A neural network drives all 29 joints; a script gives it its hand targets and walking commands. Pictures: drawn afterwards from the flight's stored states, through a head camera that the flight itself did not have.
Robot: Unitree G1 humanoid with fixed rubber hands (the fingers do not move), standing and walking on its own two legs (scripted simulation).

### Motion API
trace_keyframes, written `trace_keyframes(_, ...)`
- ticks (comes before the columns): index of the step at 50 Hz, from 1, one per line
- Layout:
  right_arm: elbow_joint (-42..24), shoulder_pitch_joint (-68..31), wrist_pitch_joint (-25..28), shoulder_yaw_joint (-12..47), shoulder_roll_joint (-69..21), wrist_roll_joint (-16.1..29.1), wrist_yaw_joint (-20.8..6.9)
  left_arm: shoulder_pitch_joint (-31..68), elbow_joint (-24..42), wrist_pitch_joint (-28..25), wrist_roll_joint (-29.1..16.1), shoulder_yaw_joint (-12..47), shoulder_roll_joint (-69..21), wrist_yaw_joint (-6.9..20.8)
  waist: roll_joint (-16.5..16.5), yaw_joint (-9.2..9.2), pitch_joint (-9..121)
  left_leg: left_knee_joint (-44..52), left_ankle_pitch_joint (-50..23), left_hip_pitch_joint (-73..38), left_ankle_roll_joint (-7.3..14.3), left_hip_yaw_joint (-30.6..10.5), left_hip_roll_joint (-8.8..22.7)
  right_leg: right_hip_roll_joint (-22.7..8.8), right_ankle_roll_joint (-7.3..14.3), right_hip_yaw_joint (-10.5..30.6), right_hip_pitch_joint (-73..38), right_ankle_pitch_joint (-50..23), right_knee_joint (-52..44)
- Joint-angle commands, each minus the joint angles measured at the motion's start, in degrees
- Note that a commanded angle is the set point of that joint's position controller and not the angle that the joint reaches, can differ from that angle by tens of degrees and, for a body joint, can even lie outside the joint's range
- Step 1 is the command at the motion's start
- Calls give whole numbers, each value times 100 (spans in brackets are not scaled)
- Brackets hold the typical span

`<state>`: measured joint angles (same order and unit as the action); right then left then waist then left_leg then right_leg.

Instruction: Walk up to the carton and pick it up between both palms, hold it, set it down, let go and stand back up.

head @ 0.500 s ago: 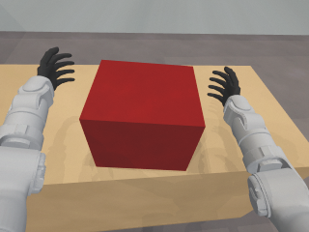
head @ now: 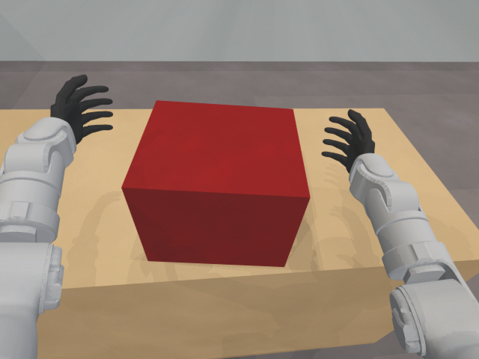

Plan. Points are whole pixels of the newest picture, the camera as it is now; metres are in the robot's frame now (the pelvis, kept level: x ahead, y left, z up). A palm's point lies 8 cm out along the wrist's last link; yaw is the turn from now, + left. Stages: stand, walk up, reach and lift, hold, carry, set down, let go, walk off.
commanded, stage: set down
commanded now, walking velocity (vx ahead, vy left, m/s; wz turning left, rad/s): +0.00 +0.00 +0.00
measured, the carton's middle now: (221, 184) +0.44 +0.04 +0.04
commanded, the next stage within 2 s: none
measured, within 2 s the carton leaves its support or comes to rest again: neither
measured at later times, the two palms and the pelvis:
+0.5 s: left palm (51, 186) +0.34 +0.30 +0.13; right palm (350, 205) +0.32 -0.17 +0.11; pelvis +0.00 +0.01 +0.00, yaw +0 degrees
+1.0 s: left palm (49, 262) +0.25 +0.30 +0.06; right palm (353, 266) +0.25 -0.17 +0.06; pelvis +0.01 +0.00 +0.00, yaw -1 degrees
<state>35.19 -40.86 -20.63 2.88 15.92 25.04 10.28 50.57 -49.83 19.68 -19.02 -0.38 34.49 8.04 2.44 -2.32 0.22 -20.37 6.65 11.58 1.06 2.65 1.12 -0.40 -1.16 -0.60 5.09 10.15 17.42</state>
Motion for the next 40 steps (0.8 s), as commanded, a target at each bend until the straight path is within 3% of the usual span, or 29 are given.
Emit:
trace_keyframes(1,-1611,-1655,277,-374,634,-120,71,1879,1531,-215,111,-595,1105,14,-554,100,2258,-98,-1262,-1548,-72,-43,-151,130,172,2,-11,-1103,-177)
trace_keyframes(10,-3073,-493,276,-663,345,-444,182,876,2991,-76,51,-1044,1078,-60,-663,218,2204,-87,-1157,-1482,-121,45,-158,131,152,68,-3,-815,-151)
trace_keyframes(16,-3164,9,149,-739,217,-550,164,379,3137,-25,-55,-989,897,-95,-693,227,1799,57,-670,-1320,-116,-26,-77,115,235,100,191,-170,-192)
trace_keyframes(21,-3260,650,128,-720,169,-545,174,-308,3432,28,51,-1043,685,-53,-707,220,1508,113,-702,-1428,-164,-90,-45,131,275,103,178,-38,-263)
trace_keyframes(30,-4095,1750,340,-697,-3,-677,146,-1462,4274,-83,161,-1268,432,-87,-639,402,1127,138,-724,-1479,-214,-80,-46,129,274,137,194,156,-329)
trace_keyframes(40,-4906,3369,775,-516,-285,-866,95,-3007,5034,-659,133,-1358,259,-121,-656,618,858,128,-787,-1506,-239,-70,-42,57,283,272,230,246,-376)
